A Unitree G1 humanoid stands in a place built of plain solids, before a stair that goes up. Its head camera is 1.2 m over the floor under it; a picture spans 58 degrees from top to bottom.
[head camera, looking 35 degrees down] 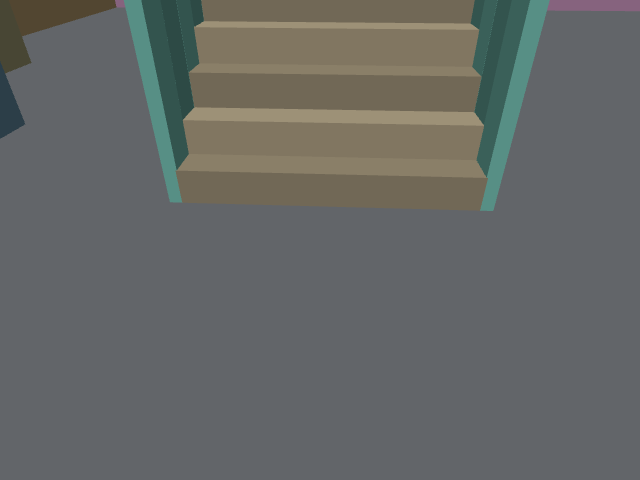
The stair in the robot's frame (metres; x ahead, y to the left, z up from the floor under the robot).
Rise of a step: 0.19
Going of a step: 0.21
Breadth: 1.60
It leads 3 degrees to the right of straight ahead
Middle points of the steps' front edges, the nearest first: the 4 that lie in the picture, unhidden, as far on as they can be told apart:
2.03 -0.05 0.20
2.24 -0.06 0.39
2.46 -0.07 0.59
2.67 -0.08 0.78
